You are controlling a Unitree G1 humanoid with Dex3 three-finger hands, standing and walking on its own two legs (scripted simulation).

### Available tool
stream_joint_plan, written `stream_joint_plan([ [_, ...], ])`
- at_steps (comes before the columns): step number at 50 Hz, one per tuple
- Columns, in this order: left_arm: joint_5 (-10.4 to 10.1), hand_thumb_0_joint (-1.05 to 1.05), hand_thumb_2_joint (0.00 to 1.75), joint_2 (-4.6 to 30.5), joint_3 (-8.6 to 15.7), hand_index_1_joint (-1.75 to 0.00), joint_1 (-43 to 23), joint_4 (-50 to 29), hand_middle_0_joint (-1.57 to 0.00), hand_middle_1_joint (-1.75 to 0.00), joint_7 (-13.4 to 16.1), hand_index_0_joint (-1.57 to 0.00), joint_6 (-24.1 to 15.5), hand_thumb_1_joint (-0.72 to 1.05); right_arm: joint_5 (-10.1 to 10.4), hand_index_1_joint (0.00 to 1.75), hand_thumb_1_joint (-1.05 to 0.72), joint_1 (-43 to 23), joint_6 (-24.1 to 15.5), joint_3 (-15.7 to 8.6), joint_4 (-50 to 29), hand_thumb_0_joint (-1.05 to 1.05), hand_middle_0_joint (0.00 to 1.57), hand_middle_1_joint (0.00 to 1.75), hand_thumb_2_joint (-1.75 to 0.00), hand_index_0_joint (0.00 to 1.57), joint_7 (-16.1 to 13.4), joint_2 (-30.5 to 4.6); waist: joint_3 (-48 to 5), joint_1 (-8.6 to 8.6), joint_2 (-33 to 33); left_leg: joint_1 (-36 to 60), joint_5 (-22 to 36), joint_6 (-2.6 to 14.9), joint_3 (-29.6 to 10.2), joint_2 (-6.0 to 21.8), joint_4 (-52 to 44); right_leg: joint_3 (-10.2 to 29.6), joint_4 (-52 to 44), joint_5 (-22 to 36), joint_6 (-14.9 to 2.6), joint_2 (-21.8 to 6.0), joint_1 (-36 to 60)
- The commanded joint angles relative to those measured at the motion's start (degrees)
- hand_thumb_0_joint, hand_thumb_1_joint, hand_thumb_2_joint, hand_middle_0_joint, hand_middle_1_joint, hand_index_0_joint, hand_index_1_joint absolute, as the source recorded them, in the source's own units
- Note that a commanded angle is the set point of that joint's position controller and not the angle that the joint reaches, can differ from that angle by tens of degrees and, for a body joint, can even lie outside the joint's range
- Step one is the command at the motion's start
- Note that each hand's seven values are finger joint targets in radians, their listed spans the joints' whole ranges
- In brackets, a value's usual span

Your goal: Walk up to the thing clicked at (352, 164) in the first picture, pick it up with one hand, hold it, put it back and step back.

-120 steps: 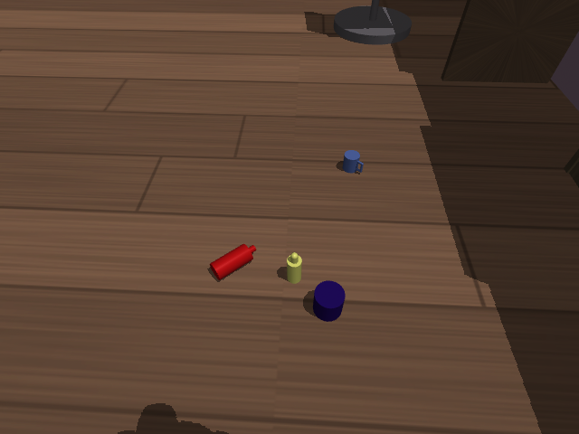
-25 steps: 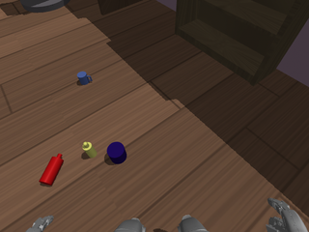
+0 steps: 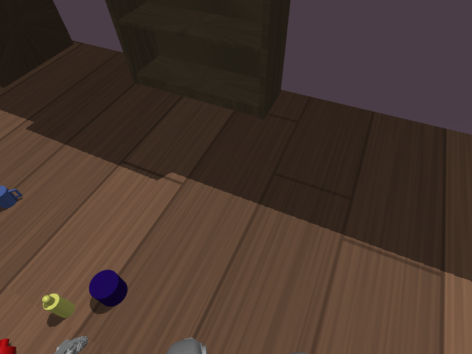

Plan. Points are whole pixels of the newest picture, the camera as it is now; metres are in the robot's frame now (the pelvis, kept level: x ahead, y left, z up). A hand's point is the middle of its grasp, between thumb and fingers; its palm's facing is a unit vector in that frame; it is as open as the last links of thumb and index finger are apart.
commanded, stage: walk up
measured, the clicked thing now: (7, 196) +0.96 +1.18 -0.70
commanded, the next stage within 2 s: stand in 1.18 s
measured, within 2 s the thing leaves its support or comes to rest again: neither
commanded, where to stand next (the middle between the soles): +0.10 +0.00 m, yaw -19 degrees
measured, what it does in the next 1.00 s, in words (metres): steps on the spot, turning right: left foot, then right foot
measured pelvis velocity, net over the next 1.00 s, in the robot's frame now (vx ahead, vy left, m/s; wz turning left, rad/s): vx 0.02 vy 0.01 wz -0.36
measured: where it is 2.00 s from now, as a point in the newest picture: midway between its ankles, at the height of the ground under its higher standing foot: outside the picture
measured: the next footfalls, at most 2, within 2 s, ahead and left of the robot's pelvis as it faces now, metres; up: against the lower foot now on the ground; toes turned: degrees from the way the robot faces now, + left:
left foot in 0.20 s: +0.11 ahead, +0.12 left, +0.00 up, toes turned -16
right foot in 0.48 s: +0.04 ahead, -0.13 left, +0.00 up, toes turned -13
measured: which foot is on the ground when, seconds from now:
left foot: up 0.00-0.18, down 0.20-1.00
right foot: down 0.00-0.22, up 0.24-0.46, down 0.48-1.00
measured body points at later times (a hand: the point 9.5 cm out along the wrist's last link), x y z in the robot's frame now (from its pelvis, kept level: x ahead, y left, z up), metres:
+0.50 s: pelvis +0.01 +0.00 +0.00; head +0.03 -0.01 +0.44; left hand +0.15 +0.31 -0.11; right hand +0.00 -0.33 -0.11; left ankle +0.08 +0.12 -0.71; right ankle +0.00 -0.12 -0.72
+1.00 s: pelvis +0.02 +0.01 +0.01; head +0.03 +0.00 +0.46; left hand +0.22 +0.26 -0.11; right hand -0.01 -0.30 -0.12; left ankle +0.07 +0.13 -0.71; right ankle +0.00 -0.12 -0.71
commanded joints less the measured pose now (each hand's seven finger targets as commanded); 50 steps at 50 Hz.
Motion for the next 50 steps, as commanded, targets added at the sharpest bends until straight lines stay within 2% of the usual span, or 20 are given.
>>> stream_joint_plan([
  [1, -0.3, 0.0, 0.9, 16.3, 5.3, -0.3, -0.6, -4.3, -0.2, -0.3, 2.4, -0.2, -1.6, 0.9, -0.2, 0.3, -0.9, 0.4, -3.9, -2.3, -4.4, 0.0, 0.2, 0.3, -0.9, 0.2, -0.6, -9.7, -2.3, 1.76, -14.3, -7.4, 3.2, 0.42, -2.8, -2.0, 0.8, 18.2, -14.5, 9.0, -11.05, -11.5, 1.9],
  [5, -0.1, 0.0, 0.9, 15.6, 4.4, -0.3, 0.9, -4.3, -0.2, -0.3, 2.8, -0.2, -1.9, 0.9, -0.7, 0.3, -0.9, -1.1, -4.2, -1.9, -4.5, 0.0, 0.2, 0.3, -0.9, 0.2, -0.7, -8.2, -2.3, 2.08, -14.0, 0.5, 3.1, 1.72, -2.0, -4.4, -6.2, 19.4, -10.0, 24.3, -12.02, -12.1, -4.3],
  [8, -1.1, 0.0, 0.9, 14.0, 3.4, -0.3, -3.0, -5.0, -0.2, -0.3, 3.0, -0.2, -1.2, 0.9, -0.7, 0.3, -0.9, 4.7, -5.0, -2.7, -2.6, 0.0, 0.2, 0.3, -0.9, 0.2, -0.9, -7.8, -5.6, -2.08, -10.0, 14.9, 11.9, 2.91, -0.7, -7.3, -19.8, 15.1, -1.8, 23.3, -8.33, -9.1, -10.8],
  [9, -1.4, 0.0, 0.9, 10.7, 2.4, -0.3, -2.5, -5.6, -0.2, -0.3, 3.2, -0.2, -1.0, 0.9, -1.7, 0.3, -0.9, 5.6, -5.2, -3.4, -2.7, 0.0, 0.2, 0.3, -0.9, 0.2, -1.1, -9.8, -5.8, -2.5, -3.3, 17.6, 11.5, 3.95, -9.4, -2.6, -26.6, 12.9, 5.4, 16.2, -4.72, -4.5, -14.5],
  [10, -1.8, 0.0, 0.9, 7.4, 1.5, -0.3, 0.5, -5.4, -0.2, -0.3, 3.4, -0.2, -0.9, 0.9, -2.1, 0.3, -0.9, 3.7, -5.4, -4.4, -3.9, 0.0, 0.2, 0.3, -0.9, 0.2, -1.3, -13.7, -5.8, -0.88, 8.0, 19.2, 8.6, 7.7, -27.3, 9.7, -36.2, 6.5, 17.2, -0.3, -1.17, 3.7, -19.7],
  [11, -1.4, 0.0, 0.9, 12.4, 2.4, -0.3, 2.7, -3.5, -0.2, -0.3, 4.3, -0.2, -0.5, 0.9, -0.9, 0.3, -0.9, 1.1, -5.3, -4.9, -4.6, 0.0, 0.2, 0.3, -0.9, 0.2, -0.9, -16.2, -7.0, -0.22, 7.2, 14.6, 4.9, 13.63, -37.0, 19.7, -39.9, 5.5, 24.7, -12.3, -0.16, 2.7, -17.3],
  [12, -1.0, 0.0, 0.9, 14.9, 2.9, -0.3, 2.3, -2.2, -0.2, -0.3, 4.5, -0.2, -0.6, 0.9, -0.8, 0.3, -0.9, -1.1, -5.2, -5.1, -4.6, 0.0, 0.2, 0.3, -0.9, 0.2, -0.7, -15.7, -4.0, 0.78, 3.3, 10.2, 1.2, 15.96, -37.2, 19.6, -40.7, 6.0, 28.6, -12.2, -0.28, 1.2, -16.6],
  [16, -1.1, 0.0, 0.9, 12.9, 3.6, -0.3, 4.9, 1.4, -0.2, -0.3, 2.3, -0.2, -1.0, 0.9, -1.3, 0.3, -0.9, -5.7, -5.0, -3.5, -4.4, 0.0, 0.2, 0.3, -0.9, 0.2, -0.8, -12.8, -0.5, 2.57, 6.8, 5.2, -3.5, 11.4, -16.7, 9.5, -38.0, 1.5, 20.4, -5.1, -0.71, -2.2, -13.6],
  [19, -0.5, 0.0, 0.9, 11.3, 3.5, -0.3, 3.4, 1.5, -0.2, -0.3, 1.3, -0.2, -1.4, 0.9, -2.1, 0.3, -0.9, -3.7, -4.4, -3.3, -4.1, 0.0, 0.2, 0.3, -0.9, 0.2, -0.2, -12.5, -3.8, 0.73, 7.6, 8.3, -0.8, 11.9, -12.0, 9.0, -35.2, -2.3, 10.1, -7.7, 0.02, -2.0, -9.3],
  [23, 0.2, 0.0, 0.9, 10.7, 4.1, -0.3, 7.9, 4.6, -0.2, -0.3, 2.5, -0.2, -2.2, 0.9, -1.2, 0.3, -0.9, -6.2, -2.6, -2.1, -4.9, 0.0, 0.2, 0.3, -0.9, 0.2, 0.2, -9.8, -6.4, 3.94, 4.4, 2.5, 5.8, 8.67, -5.8, 7.3, -23.0, -5.0, -6.7, 2.1, -0.93, 0.4, 4.8],
  [24, 0.6, 0.0, 0.9, 12.1, 4.5, -0.3, 7.6, 4.4, -0.2, -0.3, 3.0, -0.2, -2.7, 0.9, -1.1, 0.3, -0.9, -4.9, -2.3, -1.2, -4.8, 0.0, 0.2, 0.3, -0.9, 0.2, 0.1, -6.9, -6.7, 4.15, -0.8, -0.8, 5.6, 6.54, -3.0, 5.1, -15.8, 0.6, -11.6, 0.4, -2.33, -1.1, 7.8],
  [25, 1.4, 0.0, 0.9, 16.5, 5.4, -0.3, 5.9, 3.1, -0.2, -0.3, 3.5, -0.2, -3.3, 0.9, -0.4, 0.3, -0.9, -5.3, -2.1, 0.3, -5.8, 0.0, 0.2, 0.3, -0.9, 0.2, 0.2, -2.5, -4.4, 3.87, -14.0, -10.1, 1.4, 1.71, 1.1, -1.3, -4.4, 25.1, -18.7, -2.7, -6.33, -13.9, 7.5],
  [26, 1.1, 0.0, 0.9, 19.4, 5.1, -0.3, 3.5, 2.1, -0.2, -0.3, 3.7, -0.2, -3.4, 0.9, -0.3, 0.3, -0.9, -10.0, -1.8, -0.8, -5.9, 0.0, 0.2, 0.3, -0.9, 0.2, -0.8, -6.2, -1.6, 4.64, -11.9, -7.4, -6.0, 1.2, -4.4, -2.8, -1.2, 35.0, -19.4, 0.2, -13.86, -20.8, -2.7],
  [27, 0.5, 0.0, 0.9, 18.0, 4.5, -0.3, 1.9, 2.0, -0.2, -0.3, 3.6, -0.2, -3.5, 0.9, -0.3, 0.3, -0.9, -9.1, -1.8, -1.4, -4.6, 0.0, 0.2, 0.3, -0.9, 0.2, -0.9, -7.8, -0.7, 3.41, -8.4, -4.4, -6.0, 1.29, -6.6, -1.7, 0.0, 31.9, -17.3, 4.6, -14.81, -20.5, -4.5],
  [34, -0.3, 0.0, 0.9, 14.1, 2.1, -0.3, -3.0, 3.3, -0.2, -0.3, 3.6, -0.2, -3.3, 0.9, 0.1, 0.3, -0.9, -3.8, -3.5, -0.4, 2.4, 0.0, 0.2, 0.3, -0.9, 0.2, -0.8, -5.9, -6.9, 0.15, -11.7, 11.0, 6.6, 2.22, -1.5, -5.1, -19.2, 15.4, -8.0, 20.6, -8.59, -11.0, -4.9],
  [36, -1.3, 0.0, 0.9, 10.0, 0.7, -0.3, -3.3, 3.5, -0.2, -0.3, 3.6, -0.2, -3.1, 0.9, -0.7, 0.3, -0.9, -3.5, -4.4, -1.1, 3.5, 0.0, 0.2, 0.3, -0.9, 0.2, -1.1, -8.3, -9.8, 0.1, -4.0, 18.6, 18.9, 4.36, -10.8, 1.5, -27.6, 10.6, -1.8, 19.8, -4.27, -7.2, -9.1],
  [37, -1.7, 0.0, 0.9, 9.3, 0.4, -0.3, -1.7, 5.1, -0.2, -0.3, 3.6, -0.2, -2.8, 0.9, -0.3, 0.3, -0.9, -7.7, -4.7, -1.3, 2.9, 0.0, 0.2, 0.3, -0.9, 0.2, -0.9, -11.0, -9.7, 1.86, 1.1, 12.9, 15.0, 9.02, -18.9, 7.5, -30.3, 5.1, 1.6, 10.4, -1.58, -2.1, -5.7],
  [38, -1.4, 0.0, 0.9, 11.1, 0.9, -0.3, -1.0, 7.1, -0.2, -0.3, 3.9, -0.2, -2.8, 0.9, 0.1, 0.3, -0.9, -10.4, -4.6, -0.9, 3.0, 0.0, 0.2, 0.3, -0.9, 0.2, -0.6, -10.8, -8.4, 3.5, 0.4, 9.1, 14.5, 10.34, -18.3, 9.1, -29.7, 2.8, 0.4, 4.4, -1.34, -2.0, -0.5],
  [42, -1.2, 0.0, 0.9, 13.0, 0.9, -0.3, -4.9, 8.8, -0.2, -0.3, 3.4, -0.2, -3.5, 0.9, 0.4, 0.3, -0.9, -12.2, -3.9, 0.9, 5.5, 0.0, 0.2, 0.3, -0.9, 0.2, -0.4, -7.4, -4.9, 2.36, -2.1, 7.9, 10.8, 2.67, -5.9, -1.4, -25.2, 14.2, -10.3, 10.3, -5.06, -7.5, -1.0],
  [50, -1.3, 0.0, 0.9, 10.4, -0.3, -0.3, -8.5, 13.2, -0.2, -0.3, 3.2, -0.2, -2.6, 0.9, 0.3, 0.3, -0.9, -15.2, -4.0, 1.5, 10.1, 0.0, 0.2, 0.3, -0.9, 0.2, -0.3, -6.9, -6.6, 2.88, -3.2, 11.5, 10.9, 3.99, -7.1, 1.7, -33.3, 9.4, -11.3, 14.3, -2.72, -4.8, 2.7],
])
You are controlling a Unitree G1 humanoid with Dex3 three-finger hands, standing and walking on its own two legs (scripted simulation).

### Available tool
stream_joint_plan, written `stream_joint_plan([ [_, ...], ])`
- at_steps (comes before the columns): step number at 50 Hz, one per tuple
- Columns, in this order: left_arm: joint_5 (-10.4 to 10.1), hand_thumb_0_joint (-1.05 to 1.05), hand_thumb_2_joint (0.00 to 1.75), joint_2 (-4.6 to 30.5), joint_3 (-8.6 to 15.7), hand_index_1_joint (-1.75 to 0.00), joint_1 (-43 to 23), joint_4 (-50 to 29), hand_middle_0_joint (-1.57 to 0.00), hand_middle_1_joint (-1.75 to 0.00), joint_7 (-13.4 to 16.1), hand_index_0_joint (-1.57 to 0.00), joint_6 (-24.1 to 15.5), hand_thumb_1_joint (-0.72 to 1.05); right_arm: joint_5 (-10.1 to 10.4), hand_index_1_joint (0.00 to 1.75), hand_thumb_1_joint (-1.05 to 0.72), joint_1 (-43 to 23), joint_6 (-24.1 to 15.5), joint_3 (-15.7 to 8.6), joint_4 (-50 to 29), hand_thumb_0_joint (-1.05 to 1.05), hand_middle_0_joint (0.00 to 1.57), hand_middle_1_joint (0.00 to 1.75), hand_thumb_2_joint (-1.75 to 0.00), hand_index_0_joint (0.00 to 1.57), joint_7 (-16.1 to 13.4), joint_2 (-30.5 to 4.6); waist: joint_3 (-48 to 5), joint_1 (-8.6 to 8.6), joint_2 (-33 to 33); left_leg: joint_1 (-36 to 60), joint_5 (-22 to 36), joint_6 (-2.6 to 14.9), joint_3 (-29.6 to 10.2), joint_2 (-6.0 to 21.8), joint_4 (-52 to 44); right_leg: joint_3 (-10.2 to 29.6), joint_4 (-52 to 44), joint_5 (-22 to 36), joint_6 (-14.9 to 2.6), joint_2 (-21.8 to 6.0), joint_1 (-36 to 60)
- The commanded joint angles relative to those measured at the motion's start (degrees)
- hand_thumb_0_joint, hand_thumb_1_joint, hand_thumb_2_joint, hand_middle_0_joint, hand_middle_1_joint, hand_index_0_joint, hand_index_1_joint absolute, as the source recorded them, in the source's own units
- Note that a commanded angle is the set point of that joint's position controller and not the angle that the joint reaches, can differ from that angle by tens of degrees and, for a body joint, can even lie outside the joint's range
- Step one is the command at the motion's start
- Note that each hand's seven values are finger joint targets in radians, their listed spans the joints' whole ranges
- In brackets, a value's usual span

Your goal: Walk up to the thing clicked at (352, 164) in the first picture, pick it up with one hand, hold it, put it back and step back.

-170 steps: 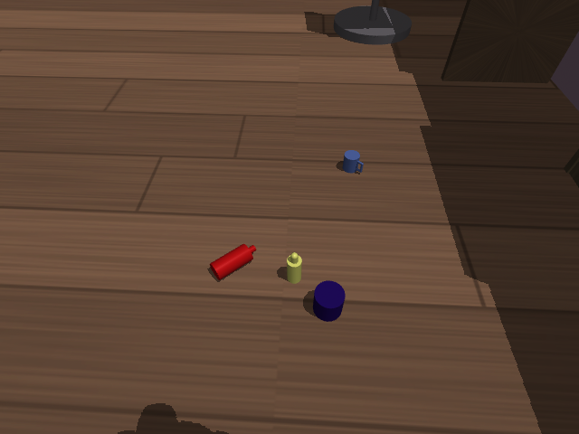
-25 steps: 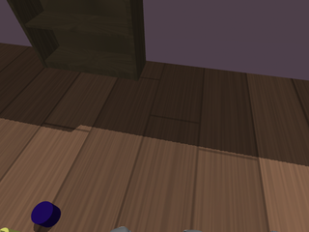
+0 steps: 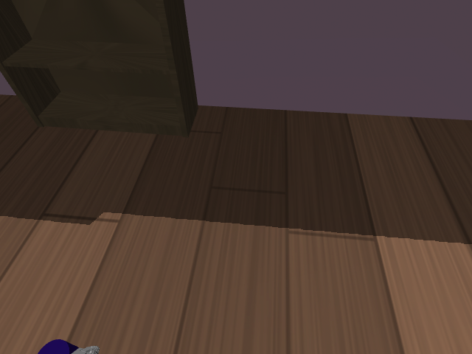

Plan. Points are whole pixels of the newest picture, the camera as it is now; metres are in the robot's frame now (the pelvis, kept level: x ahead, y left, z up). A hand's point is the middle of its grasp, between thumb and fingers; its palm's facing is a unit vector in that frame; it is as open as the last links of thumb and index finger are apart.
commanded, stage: walk up
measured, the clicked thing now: out of the picture +0.47 +1.42 -0.72
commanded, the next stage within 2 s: stand in 0.18 s
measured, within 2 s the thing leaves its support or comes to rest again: neither
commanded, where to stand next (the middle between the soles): +0.08 +0.02 m, yaw +2 degrees
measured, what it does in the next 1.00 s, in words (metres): stands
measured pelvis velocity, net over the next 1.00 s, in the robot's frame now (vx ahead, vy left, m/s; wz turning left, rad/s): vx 0.01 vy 0.01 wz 0.05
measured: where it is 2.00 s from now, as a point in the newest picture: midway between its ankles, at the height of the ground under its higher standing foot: outside the picture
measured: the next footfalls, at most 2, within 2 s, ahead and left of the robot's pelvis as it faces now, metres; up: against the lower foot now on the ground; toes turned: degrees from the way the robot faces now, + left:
none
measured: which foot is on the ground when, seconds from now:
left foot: down 0.00-1.00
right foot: down 0.00-1.00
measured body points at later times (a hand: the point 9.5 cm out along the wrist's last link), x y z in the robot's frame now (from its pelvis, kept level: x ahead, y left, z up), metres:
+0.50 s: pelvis +0.01 +0.01 +0.02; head +0.02 +0.01 +0.47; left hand +0.10 +0.31 -0.11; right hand +0.10 -0.29 -0.11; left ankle +0.01 +0.13 -0.73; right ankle +0.03 -0.13 -0.73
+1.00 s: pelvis +0.01 +0.01 +0.02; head +0.02 +0.01 +0.47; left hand +0.07 +0.32 -0.11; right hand +0.12 -0.28 -0.11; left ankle +0.01 +0.13 -0.73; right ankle +0.03 -0.13 -0.73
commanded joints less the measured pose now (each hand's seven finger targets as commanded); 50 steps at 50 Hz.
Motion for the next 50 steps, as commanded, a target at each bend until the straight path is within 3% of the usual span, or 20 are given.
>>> stream_joint_plan([
  [1, -0.2, 0.0, 0.9, 12.6, 3.2, -0.3, -1.8, -1.2, -0.2, -0.3, 0.9, -0.2, -0.7, 0.9, 0.0, 0.3, -0.9, -4.2, -1.6, -3.2, -2.4, 0.0, 0.2, 0.3, -0.9, 0.2, -0.8, -13.5, -4.4, 0.89, -0.3, 0.6, 1.2, 4.77, -7.5, 6.2, -11.5, 5.4, -7.6, 10.1, -3.61, -5.2, 3.1],
  [8, 0.0, 0.0, 0.9, 12.5, 2.7, -0.3, -4.6, 1.2, -0.2, -0.3, 0.8, -0.2, -0.6, 0.9, -0.1, 0.3, -0.9, -6.2, -1.2, -3.1, 0.2, 0.0, 0.2, 0.3, -0.9, 0.2, -0.6, -12.6, -4.7, 0.1, -1.7, 5.3, 1.6, 3.87, -4.9, 5.1, -12.9, 7.2, -12.1, 11.9, -3.19, -6.3, 2.3],
  [9, 0.3, 0.0, 0.9, 11.8, 2.3, -0.3, -5.9, 2.0, -0.2, -0.3, 0.4, -0.2, -0.8, 0.9, 0.1, 0.3, -0.9, -5.6, -1.1, -2.8, 0.9, 0.0, 0.2, 0.3, -0.9, 0.2, -0.7, -11.9, -5.5, -0.52, -2.0, 4.4, 5.6, 3.27, -7.1, 4.8, -14.4, 5.5, -14.1, 15.1, -2.2, -8.1, 5.4],
  [11, 0.1, 0.0, 0.9, 11.9, 2.2, -0.3, -5.7, 2.7, -0.2, -0.3, 0.4, -0.2, -0.4, 0.9, 0.0, 0.3, -0.9, -7.0, -1.2, -2.9, 1.7, 0.0, 0.2, 0.3, -0.9, 0.2, -0.8, -12.2, -5.2, -0.03, -1.5, 7.9, 6.7, 2.75, -6.6, 4.7, -15.6, 5.5, -15.4, 13.7, -1.67, -7.8, 3.3],
  [20, 0.1, 0.0, 0.9, 12.0, 2.2, -0.3, -6.8, 5.2, -0.2, -0.3, 0.6, -0.2, -0.4, 0.9, -0.3, 0.3, -0.9, -6.8, -1.3, -3.1, 4.6, 0.0, 0.2, 0.3, -0.9, 0.2, -0.9, -12.2, -8.0, -0.33, -0.8, 10.8, 14.4, 2.16, -6.5, 5.2, -17.7, 2.8, -17.3, 19.8, -1.2, -8.7, 8.7],
  [25, 0.1, 0.0, 0.9, 11.5, 2.2, -0.3, -6.6, 5.8, -0.2, -0.3, 0.6, -0.2, 0.0, 0.9, -0.6, 0.3, -0.9, -7.5, -1.2, -3.0, 5.0, 0.0, 0.2, 0.3, -0.9, 0.2, -1.0, -11.9, -4.9, 0.0, 0.7, 8.3, 8.2, 1.94, -7.2, 5.1, -20.5, 2.5, -19.0, 13.5, -0.97, -8.2, 7.6],
  [26, 0.2, 0.0, 0.9, 11.5, 2.2, -0.3, -6.5, 5.9, -0.2, -0.3, 0.6, -0.2, -0.1, 0.9, -0.6, 0.3, -0.9, -7.7, -1.3, -3.1, 4.9, 0.0, 0.2, 0.3, -0.9, 0.2, -0.9, -12.0, -6.0, 0.08, 0.5, 9.3, 10.6, 1.96, -7.2, 5.2, -19.9, 2.3, -18.6, 15.1, -1.06, -8.5, 8.4],
  [30, 0.4, 0.0, 0.9, 11.1, 2.1, -0.3, -5.7, 6.2, -0.2, -0.3, 0.6, -0.2, -0.1, 0.9, -0.4, 0.3, -0.9, -8.2, -1.2, -3.2, 4.8, 0.0, 0.2, 0.3, -0.9, 0.2, -1.0, -11.7, -4.9, 0.07, 0.0, 9.3, 8.5, 2.11, -7.2, 5.0, -19.9, 2.2, -19.8, 13.9, -0.82, -8.6, 7.0],
  [35, 0.3, 0.0, 0.9, 11.2, 2.2, -0.3, -5.2, 6.0, -0.2, -0.3, 0.7, -0.2, -0.2, 0.9, -0.4, 0.3, -0.9, -7.4, -1.1, -3.4, 4.9, 0.0, 0.2, 0.3, -0.9, 0.2, -0.9, -12.0, -6.2, -0.02, 0.2, 9.9, 11.0, 2.24, -7.2, 4.9, -19.7, 1.8, -19.8, 15.4, -0.78, -8.8, 8.1],
  [37, 0.3, 0.0, 0.9, 11.2, 2.2, -0.3, -5.0, 6.0, -0.2, -0.3, 0.7, -0.2, -0.4, 0.9, -0.4, 0.3, -0.9, -7.7, -1.1, -3.3, 4.7, 0.0, 0.2, 0.3, -0.9, 0.2, -0.9, -11.5, -6.8, -0.06, -1.0, 11.7, 14.9, 2.29, -7.0, 5.1, -18.8, 1.7, -19.3, 18.4, -0.8, -9.1, 8.0],
  [47, 0.3, 0.0, 0.9, 11.5, 2.4, -0.3, -4.2, 5.7, -0.2, -0.3, 0.7, -0.2, 0.0, 0.9, -0.4, 0.3, -0.9, -7.4, -1.0, -3.3, 4.4, 0.0, 0.2, 0.3, -0.9, 0.2, -1.1, -11.3, -6.0, 0.14, -0.9, 11.3, 14.0, 2.17, -7.2, 4.7, -19.1, 1.2, -19.7, 16.7, -0.96, -9.2, 8.2],
  [50, 0.3, 0.0, 0.9, 11.4, 2.4, -0.3, -4.5, 5.6, -0.2, -0.3, 0.7, -0.2, 0.1, 0.9, -0.4, 0.3, -0.9, -7.3, -0.9, -3.3, 4.5, 0.0, 0.2, 0.3, -0.9, 0.2, -1.0, -11.5, -5.0, 0.19, -0.4, 9.3, 10.5, 2.22, -7.7, 4.7, -20.1, 1.1, -20.1, 13.2, -0.86, -9.0, 8.6],
])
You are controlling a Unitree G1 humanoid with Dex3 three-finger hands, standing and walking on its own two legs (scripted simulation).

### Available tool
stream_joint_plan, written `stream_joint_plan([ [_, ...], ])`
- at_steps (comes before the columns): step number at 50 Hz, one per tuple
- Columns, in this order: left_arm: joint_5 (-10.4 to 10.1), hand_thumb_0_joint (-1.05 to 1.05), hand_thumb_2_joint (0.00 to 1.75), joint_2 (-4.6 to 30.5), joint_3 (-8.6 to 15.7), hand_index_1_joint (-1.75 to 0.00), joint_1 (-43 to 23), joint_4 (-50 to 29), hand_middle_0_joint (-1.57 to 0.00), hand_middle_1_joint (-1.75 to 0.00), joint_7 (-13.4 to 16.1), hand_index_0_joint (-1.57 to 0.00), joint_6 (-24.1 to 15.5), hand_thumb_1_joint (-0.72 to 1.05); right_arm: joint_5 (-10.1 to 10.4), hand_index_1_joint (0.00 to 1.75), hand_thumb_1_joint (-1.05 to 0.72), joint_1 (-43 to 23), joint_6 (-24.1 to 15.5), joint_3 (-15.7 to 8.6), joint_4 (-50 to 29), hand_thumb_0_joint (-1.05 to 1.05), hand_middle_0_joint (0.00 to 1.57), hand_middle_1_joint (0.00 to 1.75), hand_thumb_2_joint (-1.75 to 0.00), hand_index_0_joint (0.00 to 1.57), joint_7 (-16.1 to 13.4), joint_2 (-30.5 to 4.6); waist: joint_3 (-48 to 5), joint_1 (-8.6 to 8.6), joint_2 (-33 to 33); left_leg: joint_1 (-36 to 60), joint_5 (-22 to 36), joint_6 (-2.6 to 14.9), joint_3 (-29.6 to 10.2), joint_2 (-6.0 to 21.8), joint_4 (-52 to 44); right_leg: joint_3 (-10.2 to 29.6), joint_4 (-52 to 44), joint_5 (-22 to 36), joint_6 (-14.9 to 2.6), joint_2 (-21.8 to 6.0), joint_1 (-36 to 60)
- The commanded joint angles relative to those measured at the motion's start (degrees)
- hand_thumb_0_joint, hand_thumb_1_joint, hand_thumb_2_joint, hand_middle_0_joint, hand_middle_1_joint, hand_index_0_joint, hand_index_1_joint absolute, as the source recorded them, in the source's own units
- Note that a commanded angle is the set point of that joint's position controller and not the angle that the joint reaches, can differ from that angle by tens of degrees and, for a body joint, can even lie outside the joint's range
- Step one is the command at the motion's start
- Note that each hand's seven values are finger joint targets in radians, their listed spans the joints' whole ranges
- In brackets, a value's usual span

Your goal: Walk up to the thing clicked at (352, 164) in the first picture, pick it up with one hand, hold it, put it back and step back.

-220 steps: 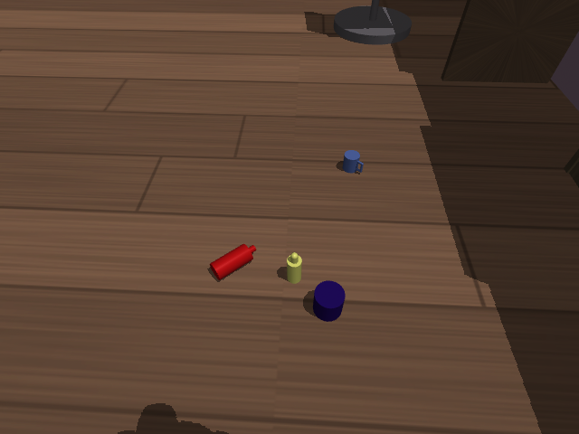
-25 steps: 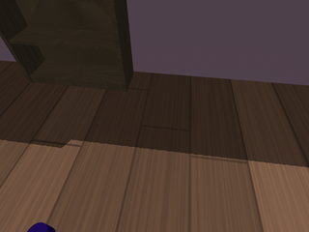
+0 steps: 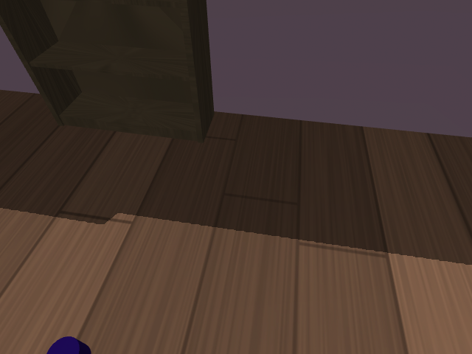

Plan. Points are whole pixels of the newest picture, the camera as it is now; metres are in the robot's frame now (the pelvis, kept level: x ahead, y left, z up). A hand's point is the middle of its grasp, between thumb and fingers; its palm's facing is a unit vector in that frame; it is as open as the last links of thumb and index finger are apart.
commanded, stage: stand
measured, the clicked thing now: out of the picture +0.52 +1.38 -0.74
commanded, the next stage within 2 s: walk up in 1.78 s
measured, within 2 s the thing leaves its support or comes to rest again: neither
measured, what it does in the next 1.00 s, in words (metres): stands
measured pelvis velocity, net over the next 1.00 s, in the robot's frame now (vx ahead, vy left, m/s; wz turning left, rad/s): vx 0.01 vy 0.00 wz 0.01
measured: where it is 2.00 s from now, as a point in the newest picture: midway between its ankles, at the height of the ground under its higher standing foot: outside the picture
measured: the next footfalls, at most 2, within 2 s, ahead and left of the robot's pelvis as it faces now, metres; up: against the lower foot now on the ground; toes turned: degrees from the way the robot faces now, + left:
none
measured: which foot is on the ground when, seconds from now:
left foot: down 0.00-1.00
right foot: down 0.00-1.00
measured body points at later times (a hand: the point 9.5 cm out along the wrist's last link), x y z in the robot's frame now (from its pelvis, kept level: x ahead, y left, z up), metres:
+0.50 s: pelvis +0.00 +0.00 +0.00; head +0.01 +0.00 +0.45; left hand +0.07 +0.30 -0.13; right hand +0.08 -0.30 -0.13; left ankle +0.00 +0.12 -0.75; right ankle +0.01 -0.14 -0.75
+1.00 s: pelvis +0.01 +0.00 +0.00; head +0.02 +0.00 +0.45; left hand +0.08 +0.30 -0.13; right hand +0.10 -0.30 -0.13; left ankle +0.00 +0.12 -0.75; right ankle +0.01 -0.14 -0.75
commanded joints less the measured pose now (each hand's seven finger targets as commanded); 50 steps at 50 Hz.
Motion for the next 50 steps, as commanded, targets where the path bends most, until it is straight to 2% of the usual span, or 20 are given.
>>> stream_joint_plan([
  [1, -0.1, 0.0, 0.9, 11.9, 2.2, -0.3, -2.4, -3.6, -0.2, -0.3, 0.8, -0.2, -0.8, 0.9, -0.2, 0.3, -0.9, -2.6, -1.2, -2.4, -3.5, 0.0, 0.2, 0.3, -0.9, 0.2, -0.6, -12.7, -3.8, -0.24, -0.1, 1.2, 3.1, 1.35, -5.8, 7.1, -4.1, 3.1, -2.6, 6.0, -2.42, -6.1, -1.4],
  [3, 0.0, 0.0, 0.9, 11.7, 2.3, -0.3, -2.2, -3.7, -0.2, -0.3, 0.8, -0.2, -0.9, 0.9, -0.1, 0.3, -0.9, -2.8, -1.3, -2.5, -3.6, 0.0, 0.2, 0.3, -0.9, 0.2, -0.6, -12.8, -4.8, -0.17, 0.0, 2.0, 5.6, 1.41, -5.8, 7.2, -3.6, 2.9, -2.1, 8.3, -2.49, -6.3, -0.5],
  [8, -0.1, 0.0, 0.9, 11.8, 2.3, -0.3, -2.0, -3.7, -0.2, -0.3, 0.7, -0.2, -0.8, 0.9, -0.1, 0.3, -0.9, -2.5, -1.4, -2.3, -3.5, 0.0, 0.2, 0.3, -0.9, 0.2, -0.5, -12.9, -3.5, -0.16, 0.2, 1.5, 3.0, 1.43, -6.2, 7.1, -4.5, 2.8, -2.6, 6.1, -2.42, -6.1, -1.4],
  [10, 0.0, 0.0, 0.9, 12.1, 2.5, -0.3, -2.0, -3.9, -0.2, -0.3, 0.8, -0.2, -0.8, 0.9, -0.1, 0.3, -0.9, -2.2, -1.4, -2.4, -3.8, 0.0, 0.2, 0.3, -0.9, 0.2, -0.6, -12.9, -4.7, -0.17, -0.4, 2.6, 6.2, 1.48, -5.9, 7.2, -3.8, 2.7, -2.0, 8.2, -2.52, -6.3, -0.8],
  [12, -0.2, 0.0, 0.9, 11.9, 2.3, -0.3, -2.1, -3.9, -0.2, -0.3, 0.8, -0.2, -0.8, 0.9, -0.1, 0.3, -0.9, -1.8, -1.3, -2.4, -3.5, 0.0, 0.2, 0.3, -0.9, 0.2, -0.6, -12.9, -4.0, -0.29, 0.0, 2.0, 4.9, 1.28, -5.9, 6.9, -3.8, 2.9, -2.2, 6.8, -2.5, -6.3, -1.2],
  [13, -0.1, 0.0, 0.9, 12.0, 2.3, -0.3, -1.9, -4.0, -0.2, -0.3, 0.7, -0.2, -0.8, 0.9, -0.1, 0.3, -0.9, -1.9, -1.3, -2.4, -3.6, 0.0, 0.2, 0.3, -0.9, 0.2, -0.6, -12.9, -4.5, -0.17, -0.6, 2.7, 6.1, 1.38, -5.8, 7.0, -3.5, 2.9, -2.2, 7.9, -2.55, -6.4, -1.1],
  [18, 0.0, 0.0, 0.9, 12.2, 2.4, -0.3, -2.0, -4.0, -0.2, -0.3, 0.8, -0.2, -0.7, 0.9, 0.0, 0.3, -0.9, -1.6, -1.2, -2.3, -3.6, 0.0, 0.2, 0.3, -0.9, 0.2, -0.6, -12.7, -4.1, -0.34, -0.7, 1.9, 5.1, 1.42, -5.9, 6.9, -3.7, 2.8, -2.3, 7.9, -2.46, -6.3, -0.6],
  [20, -0.2, 0.0, 0.9, 12.0, 2.3, -0.3, -1.9, -4.1, -0.2, -0.3, 0.8, -0.2, -0.7, 0.9, 0.0, 0.3, -0.9, -1.6, -1.1, -2.3, -3.6, 0.0, 0.2, 0.3, -0.9, 0.2, -0.5, -12.8, -3.2, -0.37, -0.9, 1.9, 3.5, 1.36, -6.0, 6.6, -3.7, 2.8, -2.8, 6.0, -2.4, -6.2, -1.6],
  [21, -0.1, 0.0, 0.9, 12.3, 2.3, -0.3, -2.0, -4.3, -0.2, -0.3, 0.8, -0.2, -0.9, 0.9, 0.0, 0.3, -0.9, -1.4, -1.1, -2.3, -3.7, 0.0, 0.2, 0.3, -0.9, 0.2, -0.5, -12.7, -4.4, -0.5, -1.1, 2.6, 4.8, 1.5, -5.9, 6.9, -3.4, 2.8, -2.7, 7.0, -2.46, -6.4, -1.2],
  [27, 0.0, 0.0, 0.9, 12.3, 2.4, -0.3, -1.8, -4.3, -0.2, -0.3, 0.8, -0.2, -0.6, 0.9, -0.1, 0.3, -0.9, -1.2, -1.1, -2.2, -3.7, 0.0, 0.2, 0.3, -0.9, 0.2, -0.5, -12.8, -3.1, -0.34, -0.3, 0.5, 1.2, 1.42, -6.4, 6.7, -4.5, 2.5, -2.8, 4.5, -2.39, -6.2, -1.2],
  [29, 0.0, 0.0, 0.9, 12.1, 2.3, -0.3, -1.4, -4.3, -0.2, -0.3, 0.7, -0.2, -0.7, 0.9, 0.0, 0.3, -0.9, -1.0, -1.2, -2.2, -3.7, 0.0, 0.2, 0.3, -0.9, 0.2, -0.5, -12.9, -3.5, -0.29, -0.2, 1.6, 2.3, 1.45, -6.3, 6.8, -4.1, 2.7, -3.1, 5.0, -2.45, -6.3, -1.8],
  [32, -0.1, 0.0, 0.9, 12.4, 2.4, -0.3, -2.1, -4.6, -0.2, -0.3, 0.8, -0.2, -0.7, 0.9, -0.2, 0.3, -0.9, -0.5, -1.3, -2.1, -3.8, 0.0, 0.2, 0.3, -0.9, 0.2, -0.6, -12.7, -4.7, -0.48, -0.5, 1.6, 7.4, 1.5, -5.9, 6.8, -3.2, 2.6, -2.2, 9.2, -2.58, -6.7, 0.3],
  [35, -0.1, 0.0, 0.9, 12.3, 2.4, -0.3, -1.7, -4.5, -0.2, -0.3, 0.8, -0.2, -0.7, 0.9, 0.0, 0.3, -0.9, -0.6, -1.2, -2.1, -3.7, 0.0, 0.2, 0.3, -0.9, 0.2, -0.7, -12.8, -4.3, -0.36, 0.1, 1.6, 7.0, 1.48, -5.9, 6.7, -3.5, 2.4, -2.4, 8.9, -2.4, -6.6, 0.2],
  [37, 0.0, 0.0, 0.9, 12.2, 2.3, -0.3, -1.8, -4.6, -0.2, -0.3, 0.8, -0.2, -0.7, 0.9, 0.0, 0.3, -0.9, -0.7, -1.3, -2.1, -3.9, 0.0, 0.2, 0.3, -0.9, 0.2, -0.7, -12.8, -5.2, -0.36, -0.4, 2.8, 9.6, 1.54, -6.0, 7.1, -2.9, 2.1, -2.0, 10.5, -2.44, -6.7, 0.4],
  [43, -0.1, 0.0, 0.9, 11.9, 2.1, -0.3, -1.6, -4.5, -0.2, -0.3, 0.8, -0.2, -0.5, 0.9, 0.0, 0.3, -0.9, -0.9, -1.1, -2.2, -3.9, 0.0, 0.2, 0.3, -0.9, 0.2, -0.7, -12.9, -3.4, -0.18, -0.2, 1.6, 5.6, 1.45, -6.1, 6.7, -3.6, 2.3, -2.7, 7.3, -2.41, -6.4, -0.7],
  [48, 0.0, 0.0, 0.9, 12.6, 2.4, -0.3, -1.7, -4.7, -0.2, -0.3, 0.9, -0.2, -0.7, 0.9, 0.0, 0.3, -0.9, -0.4, -1.3, -2.2, -4.2, 0.0, 0.2, 0.3, -0.9, 0.2, -0.8, -12.5, -5.8, -0.51, -0.7, 3.4, 11.5, 1.51, -5.8, 7.0, -2.7, 2.0, -1.5, 12.3, -2.53, -6.8, 1.2],
  [50, -0.2, 0.0, 0.9, 12.1, 2.2, -0.3, -1.4, -4.6, -0.2, -0.3, 0.9, -0.2, -0.7, 0.9, 0.0, 0.3, -0.9, -0.8, -1.3, -2.2, -4.2, 0.0, 0.2, 0.3, -0.9, 0.2, -0.8, -12.8, -4.6, -0.23, 0.0, 3.1, 11.0, 1.46, -5.7, 6.8, -2.7, 2.2, -2.1, 12.0, -2.42, -6.7, 0.5],
])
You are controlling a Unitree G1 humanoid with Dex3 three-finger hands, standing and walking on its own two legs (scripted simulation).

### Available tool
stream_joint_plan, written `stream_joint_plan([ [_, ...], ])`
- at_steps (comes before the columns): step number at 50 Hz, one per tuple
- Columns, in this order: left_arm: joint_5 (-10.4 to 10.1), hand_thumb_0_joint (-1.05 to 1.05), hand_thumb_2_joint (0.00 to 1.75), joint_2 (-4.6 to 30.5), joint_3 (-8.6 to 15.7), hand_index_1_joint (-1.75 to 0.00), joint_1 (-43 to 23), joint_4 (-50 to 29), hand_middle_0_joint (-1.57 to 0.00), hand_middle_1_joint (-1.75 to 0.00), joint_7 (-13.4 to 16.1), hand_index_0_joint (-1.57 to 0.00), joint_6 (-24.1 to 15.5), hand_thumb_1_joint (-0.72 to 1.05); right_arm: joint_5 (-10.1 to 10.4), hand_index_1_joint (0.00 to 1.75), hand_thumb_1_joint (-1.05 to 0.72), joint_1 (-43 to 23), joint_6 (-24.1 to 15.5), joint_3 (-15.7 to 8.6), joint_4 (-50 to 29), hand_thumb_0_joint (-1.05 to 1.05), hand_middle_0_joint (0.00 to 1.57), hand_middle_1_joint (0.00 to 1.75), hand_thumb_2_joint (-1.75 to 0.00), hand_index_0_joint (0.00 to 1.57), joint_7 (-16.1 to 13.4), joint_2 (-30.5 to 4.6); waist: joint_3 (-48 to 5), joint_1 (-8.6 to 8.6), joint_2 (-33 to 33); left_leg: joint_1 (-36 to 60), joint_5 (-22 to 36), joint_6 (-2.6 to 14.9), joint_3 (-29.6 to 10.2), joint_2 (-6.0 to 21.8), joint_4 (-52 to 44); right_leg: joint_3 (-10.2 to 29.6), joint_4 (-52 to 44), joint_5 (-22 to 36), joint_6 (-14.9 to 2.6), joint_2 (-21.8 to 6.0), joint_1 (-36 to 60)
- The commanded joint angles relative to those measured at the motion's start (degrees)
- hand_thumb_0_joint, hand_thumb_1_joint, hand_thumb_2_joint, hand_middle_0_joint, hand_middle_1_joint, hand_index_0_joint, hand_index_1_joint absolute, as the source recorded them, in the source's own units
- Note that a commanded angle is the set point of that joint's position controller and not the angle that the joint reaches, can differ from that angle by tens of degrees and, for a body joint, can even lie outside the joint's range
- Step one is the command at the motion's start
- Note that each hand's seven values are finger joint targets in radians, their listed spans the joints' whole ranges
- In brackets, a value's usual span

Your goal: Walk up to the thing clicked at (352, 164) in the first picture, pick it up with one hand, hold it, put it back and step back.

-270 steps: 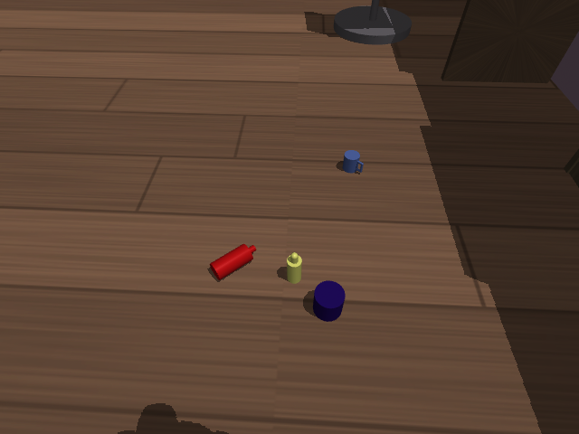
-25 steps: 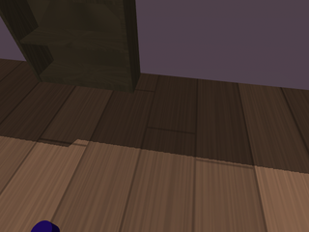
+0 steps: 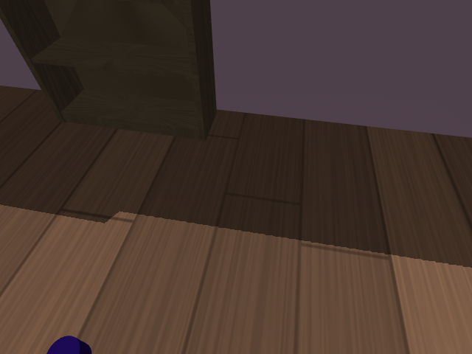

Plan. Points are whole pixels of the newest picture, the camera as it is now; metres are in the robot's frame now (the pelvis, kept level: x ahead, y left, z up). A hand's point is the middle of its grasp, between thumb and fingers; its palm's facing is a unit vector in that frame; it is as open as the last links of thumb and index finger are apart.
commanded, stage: stand
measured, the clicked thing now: out of the picture +0.53 +1.38 -0.74
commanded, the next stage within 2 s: walk up in 0.78 s
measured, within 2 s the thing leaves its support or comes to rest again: neither
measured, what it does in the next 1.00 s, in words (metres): lifts its right foot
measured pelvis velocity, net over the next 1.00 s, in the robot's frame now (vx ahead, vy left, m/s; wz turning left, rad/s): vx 0.03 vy -0.03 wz -0.04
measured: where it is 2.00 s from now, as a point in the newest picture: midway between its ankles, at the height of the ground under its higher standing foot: (251, 308)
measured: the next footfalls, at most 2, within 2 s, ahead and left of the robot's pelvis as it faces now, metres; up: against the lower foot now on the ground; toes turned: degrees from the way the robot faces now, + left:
right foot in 1.04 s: +0.14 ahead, -0.18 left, +0.00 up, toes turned -5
left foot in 1.46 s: +0.35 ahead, +0.09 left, +0.00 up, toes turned +4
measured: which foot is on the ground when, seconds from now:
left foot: down 0.00-1.00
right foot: down 0.00-0.82, up 0.84-1.00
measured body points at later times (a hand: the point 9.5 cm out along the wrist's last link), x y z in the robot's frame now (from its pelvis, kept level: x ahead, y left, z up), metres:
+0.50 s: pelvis +0.00 +0.00 +0.00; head +0.01 +0.00 +0.45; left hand +0.07 +0.30 -0.13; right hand +0.08 -0.30 -0.13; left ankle -0.01 +0.12 -0.75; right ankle -0.01 -0.14 -0.75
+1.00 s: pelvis +0.03 -0.03 -0.01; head +0.03 -0.03 +0.44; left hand +0.10 +0.31 -0.12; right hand +0.06 -0.35 -0.13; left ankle -0.01 +0.12 -0.75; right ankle +0.06 -0.16 -0.73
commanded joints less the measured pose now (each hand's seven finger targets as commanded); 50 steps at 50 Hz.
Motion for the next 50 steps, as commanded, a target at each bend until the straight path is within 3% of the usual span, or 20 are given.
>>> stream_joint_plan([
  [1, -0.1, 0.0, 0.9, 12.1, 2.4, -0.3, -1.9, -3.3, -0.2, -0.3, 0.9, -0.2, -0.8, 0.9, -0.2, 0.3, -0.9, -2.0, -1.3, -2.4, -3.5, 0.0, 0.2, 0.3, -0.9, 0.2, -0.7, -12.4, -4.9, -0.2, 0.0, 2.7, 11.1, 1.29, -5.0, 7.3, -2.6, 2.6, -1.5, 12.2, -2.67, -6.2, -0.5],
  [15, 0.0, 0.0, 0.9, 12.2, 2.5, -0.3, -1.8, -3.7, -0.2, -0.3, 1.0, -0.2, -0.9, 0.9, -0.1, 0.3, -0.9, -2.0, -1.1, -2.6, -4.0, 0.0, 0.2, 0.3, -0.9, 0.2, -0.7, -12.5, -5.4, -0.15, -0.5, 3.1, 12.5, 1.51, -4.8, 7.3, -1.9, 2.4, -1.6, 13.7, -2.58, -6.4, 0.1],
  [20, -0.1, 0.0, 0.9, 12.4, 2.5, -0.3, -2.0, -3.5, -0.2, -0.3, 1.0, -0.2, -0.8, 0.9, -0.1, 0.3, -0.9, -1.8, -1.1, -2.6, -4.0, 0.0, 0.2, 0.3, -0.9, 0.2, -0.6, -12.4, -3.5, -0.49, -0.6, 1.2, 7.4, 1.33, -5.6, 6.9, -3.3, 2.3, -2.2, 8.3, -2.47, -6.0, -0.6],
  [27, 0.0, 0.0, 0.9, 11.7, 2.4, -0.3, -1.1, -3.6, -0.2, -0.3, 0.8, -0.2, -0.7, 0.9, -0.2, 0.3, -0.9, -1.9, -1.3, -2.6, -4.1, 0.0, 0.2, 0.3, -0.9, 0.2, -0.6, -12.8, -3.9, 0.18, 0.4, 1.0, 7.2, 1.58, -5.7, 7.1, -3.5, 2.3, -2.3, 8.6, -2.57, -6.1, -0.4],
  [32, 0.0, 0.0, 0.9, 12.2, 2.5, -0.3, -1.4, -3.6, -0.2, -0.3, 0.9, -0.2, -0.9, 0.9, -0.1, 0.3, -0.9, -1.3, -1.4, -2.5, -4.1, 0.0, 0.2, 0.3, -0.9, 0.2, -0.7, -12.6, -4.3, -0.21, -0.3, 1.8, 10.8, 1.52, -5.7, 7.1, -2.7, 2.3, -1.8, 10.9, -2.51, -6.4, 0.0],
  [38, 0.0, 0.0, 0.9, 11.9, 2.3, -0.3, -0.9, -3.6, -0.2, -0.3, 0.9, -0.2, -0.7, 0.9, -0.1, 0.3, -0.9, -1.4, -1.3, -2.5, -4.2, 0.0, 0.2, 0.3, -0.9, 0.2, -0.7, -12.9, -4.3, 0.04, 0.1, 1.9, 9.2, 1.53, -5.8, 7.0, -2.8, 2.2, -2.1, 9.5, -2.46, -6.3, -0.5],
  [39, 1.0, 0.0, 0.9, 16.7, 5.2, -0.3, 0.8, -7.5, -0.2, -0.3, -0.9, -0.2, -1.2, 0.9, -1.2, 0.3, -0.9, 3.6, -2.2, -6.0, -7.2, 0.0, 0.2, 0.3, -0.9, 0.2, 0.6, -17.8, -9.0, -1.22, 0.9, 5.6, -22.4, 5.38, -7.0, 5.9, -0.9, 0.8, 4.3, -18.1, -4.35, -1.7, -3.9],
  [40, 1.5, 0.0, 0.9, 15.9, 5.4, -0.3, -1.8, -7.6, -0.2, -0.3, -1.5, -0.2, -1.0, 0.9, -1.7, 0.3, -0.9, 6.6, -2.3, -7.0, -5.7, 0.0, 0.2, 0.3, -0.9, 0.2, 1.0, -19.4, -3.9, -3.18, 4.3, 7.0, -35.0, 7.54, -12.5, 9.6, -5.5, -1.8, 10.2, -24.2, -3.98, 0.0, -15.6],
  [41, 1.8, 0.0, 0.9, 14.7, 5.6, -0.3, -5.4, -9.3, -0.2, -0.3, -2.1, -0.2, -0.7, 0.9, -1.7, 0.3, -0.9, 8.4, -2.3, -8.2, -6.0, 0.0, 0.2, 0.3, -0.9, 0.2, 1.0, -20.6, 2.0, -5.09, 8.9, 6.2, -38.7, 10.84, -20.8, 16.9, -12.0, -4.9, 21.9, -18.5, -2.93, 1.2, -24.7],
  [42, 2.0, 0.0, 0.9, 15.0, 5.9, -0.3, -5.9, -10.9, -0.2, -0.3, -2.2, -0.2, -0.8, 0.9, -1.8, 0.3, -0.9, 8.6, -2.6, -8.8, -7.3, 0.0, 0.2, 0.3, -0.9, 0.2, 1.1, -21.4, 6.4, -4.98, 8.4, 4.4, -35.4, 14.18, -25.8, 22.8, -14.1, -2.0, 28.9, -18.2, -2.69, -1.4, -31.1],
  [43, 1.6, 0.0, 0.9, 15.1, 6.0, -0.3, -5.0, -10.9, -0.2, -0.3, -2.5, -0.2, -1.2, 0.9, -1.8, 0.3, -0.9, 8.4, -3.2, -8.5, -7.9, 0.0, 0.2, 0.3, -0.9, 0.2, 1.1, -20.1, 6.8, -3.57, 4.5, 3.7, -31.4, 14.59, -25.6, 22.9, -13.8, 0.4, 30.5, -16.4, -2.86, -3.3, -31.4],
  [44, 1.3, 0.0, 0.9, 15.2, 5.9, -0.3, -3.6, -11.1, -0.2, -0.3, -2.9, -0.2, -1.7, 0.9, -1.7, 0.3, -0.9, 7.6, -3.5, -8.1, -8.9, 0.0, 0.2, 0.3, -0.9, 0.2, 1.1, -19.0, 4.9, -2.53, 3.5, 4.7, -27.1, 13.77, -22.3, 21.1, -12.8, 1.0, 29.2, -15.5, -3.13, -4.4, -29.9],
  [46, 0.8, 0.0, 0.9, 14.6, 6.1, -0.3, 0.7, -11.0, -0.2, -0.3, -4.1, -0.2, -1.7, 0.9, -2.2, 0.3, -0.9, 3.7, -3.5, -8.3, -11.6, 0.0, 0.2, 0.3, -0.9, 0.2, 1.4, -18.9, 2.5, -0.3, 8.5, 2.2, -24.7, 11.96, -14.8, 17.7, -11.9, -2.1, 25.1, -14.4, -2.76, -4.5, -23.7],
  [48, 1.1, 0.0, 0.9, 14.2, 6.5, -0.3, 2.7, -11.2, -0.2, -0.3, -4.8, -0.2, -1.7, 0.9, -2.4, 0.3, -0.9, 1.4, -3.2, -8.4, -13.4, 0.0, 0.2, 0.3, -0.9, 0.2, 2.0, -19.1, 1.7, 0.49, 12.0, -4.5, -22.4, 10.43, -9.6, 14.8, -9.9, -4.6, 18.6, -12.0, -2.39, -3.8, -13.8],
  [50, 1.1, 0.0, 0.9, 14.2, 7.3, -0.3, 8.9, -9.4, -0.2, -0.3, -4.5, -0.2, -2.0, 0.9, -2.6, 0.3, -0.9, -1.4, -2.6, -8.4, -14.6, 0.0, 0.2, 0.3, -0.9, 0.2, 2.1, -17.9, 0.6, 4.1, 9.4, -12.2, -23.7, 8.86, -4.2, 11.3, -2.2, -7.6, 12.2, -4.6, -2.52, -2.1, -1.2],
])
